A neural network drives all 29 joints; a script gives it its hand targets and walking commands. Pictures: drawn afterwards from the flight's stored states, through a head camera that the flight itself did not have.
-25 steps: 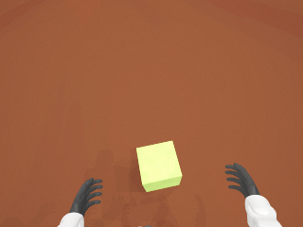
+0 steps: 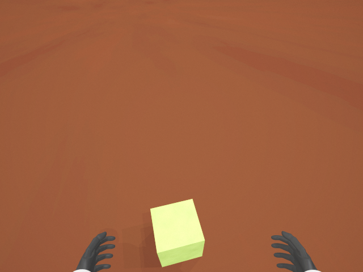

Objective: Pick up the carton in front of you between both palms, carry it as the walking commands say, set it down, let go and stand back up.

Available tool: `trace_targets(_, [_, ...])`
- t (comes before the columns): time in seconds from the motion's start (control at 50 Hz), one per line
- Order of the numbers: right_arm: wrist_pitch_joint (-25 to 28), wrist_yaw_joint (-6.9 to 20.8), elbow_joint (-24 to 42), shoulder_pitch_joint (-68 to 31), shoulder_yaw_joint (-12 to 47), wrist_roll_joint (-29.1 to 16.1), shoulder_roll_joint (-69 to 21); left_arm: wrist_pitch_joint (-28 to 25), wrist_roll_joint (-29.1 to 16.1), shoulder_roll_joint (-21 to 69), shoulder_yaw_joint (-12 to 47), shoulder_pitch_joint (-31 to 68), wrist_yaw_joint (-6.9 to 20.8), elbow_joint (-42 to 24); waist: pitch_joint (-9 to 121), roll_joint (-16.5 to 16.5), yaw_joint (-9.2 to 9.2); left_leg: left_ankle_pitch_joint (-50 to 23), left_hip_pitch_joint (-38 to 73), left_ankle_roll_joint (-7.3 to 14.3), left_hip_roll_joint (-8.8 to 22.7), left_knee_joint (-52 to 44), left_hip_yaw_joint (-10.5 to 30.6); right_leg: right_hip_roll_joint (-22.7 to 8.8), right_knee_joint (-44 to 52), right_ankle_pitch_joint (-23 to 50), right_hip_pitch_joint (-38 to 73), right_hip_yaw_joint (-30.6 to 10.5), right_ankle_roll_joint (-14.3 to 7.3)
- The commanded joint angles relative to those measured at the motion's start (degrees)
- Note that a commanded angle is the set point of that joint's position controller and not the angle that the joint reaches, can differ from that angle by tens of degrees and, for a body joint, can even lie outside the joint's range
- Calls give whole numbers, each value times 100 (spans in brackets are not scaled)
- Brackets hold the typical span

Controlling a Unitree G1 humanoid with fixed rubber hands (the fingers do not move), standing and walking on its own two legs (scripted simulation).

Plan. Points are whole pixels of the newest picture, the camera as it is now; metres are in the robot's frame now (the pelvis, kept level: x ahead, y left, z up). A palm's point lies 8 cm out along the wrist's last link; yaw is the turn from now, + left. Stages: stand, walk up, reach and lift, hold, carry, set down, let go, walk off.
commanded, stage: let go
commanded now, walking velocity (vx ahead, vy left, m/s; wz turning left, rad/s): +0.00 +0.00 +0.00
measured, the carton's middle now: (177, 233) +0.44 +0.06 -0.65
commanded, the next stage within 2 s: stand in 0.12 s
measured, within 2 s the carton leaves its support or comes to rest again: neither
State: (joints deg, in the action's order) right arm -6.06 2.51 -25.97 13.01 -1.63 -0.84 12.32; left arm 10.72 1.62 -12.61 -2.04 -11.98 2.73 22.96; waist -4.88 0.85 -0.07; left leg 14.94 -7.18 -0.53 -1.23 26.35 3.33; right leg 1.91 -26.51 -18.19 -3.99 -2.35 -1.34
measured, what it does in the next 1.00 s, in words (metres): stands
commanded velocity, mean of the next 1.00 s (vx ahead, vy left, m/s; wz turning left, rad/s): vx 0.00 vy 0.00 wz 0.00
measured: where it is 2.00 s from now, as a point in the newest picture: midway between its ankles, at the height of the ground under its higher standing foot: outside the picture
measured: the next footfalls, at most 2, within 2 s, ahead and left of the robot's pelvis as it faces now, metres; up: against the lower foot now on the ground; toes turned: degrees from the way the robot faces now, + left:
none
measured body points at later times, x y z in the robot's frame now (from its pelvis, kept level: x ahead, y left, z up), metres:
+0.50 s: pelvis +0.01 +0.03 +0.00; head +0.02 +0.05 +0.45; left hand +0.16 +0.31 -0.11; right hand +0.14 -0.27 -0.08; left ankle +0.00 +0.13 -0.74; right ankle -0.04 -0.10 -0.74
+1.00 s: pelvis +0.00 +0.03 +0.00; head +0.00 +0.04 +0.45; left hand +0.13 +0.32 -0.11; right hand +0.12 -0.28 -0.10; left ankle +0.00 +0.13 -0.74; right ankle -0.04 -0.10 -0.74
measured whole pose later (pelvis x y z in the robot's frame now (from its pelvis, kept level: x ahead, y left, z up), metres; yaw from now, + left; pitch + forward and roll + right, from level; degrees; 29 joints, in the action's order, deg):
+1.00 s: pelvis +0.00 +0.03 +0.00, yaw -1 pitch -2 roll +0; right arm 0.2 -1.1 -51.0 8.4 -1.4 1.6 19.8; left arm -0.1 1.7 -20.8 -0.8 -9.9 -1.4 48.7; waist -0.9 1.8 -0.2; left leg 14.6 -9.1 1.7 -2.2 25.4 1.1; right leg 0.3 -23.8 -16.7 -5.5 -3.8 1.0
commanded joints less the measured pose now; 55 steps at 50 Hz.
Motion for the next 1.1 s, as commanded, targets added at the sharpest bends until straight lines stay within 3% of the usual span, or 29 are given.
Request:
trace_targets(0.0, [141, -95, 504, -208, -113, -26, 524, 88, -47, -645, -149, 227, -129, -611, 469, 177, 40, -1080, 197, -15, -364, -37, -325, -102, 314, 2205, -296, -25, 271])
trace_targets(0.1, [91, -99, 473, -184, -147, -4, 559, 175, -90, -584, -99, 227, -200, -660, 332, 55, 38, -1172, 223, -49, -287, -76, -278, -35, 341, 1852, -425, 65, 202])
trace_targets(0.12, [233, -279, -344, -254, -288, 380, 1109, -273, -6, -1245, -304, 447, -392, 108, 176, 646, 136, -837, -519, -76, 234, -10, -17, -334, 330, 698, -987, -94, 298])
trace_targets(0.14, [322, -339, -386, -135, -353, 395, 1242, -476, 52, -1213, -285, 337, -426, 175, 242, 500, 33, -525, -467, -29, 264, 7, 51, -351, 393, 218, -1014, -231, 256])
trace_targets(0.18, [460, -343, -552, -217, -324, 416, 1226, -700, 80, -1087, -237, 373, -394, 321, 263, 64, -1, 200, -664, 32, 340, -212, 238, -355, 381, -276, -1061, -350, 173])
trace_targets(0.24, [577, -330, -723, -474, -301, 364, 1241, -892, 72, -1103, -235, 333, -332, 634, 516, -307, 71, 38, -826, 144, 478, -345, 422, -330, 128, 262, -699, -276, 160])
trace_targets(0.36, [649, -362, -1096, -415, -300, 314, 1370, -1053, 61, -1301, -199, 294, -373, 1102, 874, -237, -11, -1474, -314, 146, 509, -49, 328, -443, 100, 1316, -576, -352, 162])
trace_targets(0.5, [653, -400, -1416, -412, -294, 292, 1541, -1088, 49, -1428, -149, 211, -421, 1489, 882, -206, -13, -2072, -85, 168, 558, -37, 359, -493, 93, 1709, -486, -358, 148])
trace_targets(0.7, [675, -405, -1777, -522, -249, 265, 1618, -1123, 28, -1514, -106, 280, -445, 1852, 795, -90, -5, -2131, 15, 174, 570, -152, 370, -570, 220, 1818, -394, -404, 123])
trace_targets(1.08, [701, -366, -2428, -714, -152, 228, 1761, -1169, -8, -1700, -29, 397, -420, 2500, 528, -68, -17, -1362, 28, 183, 632, -587, 433, -689, 720, 1343, -348, -559, 84])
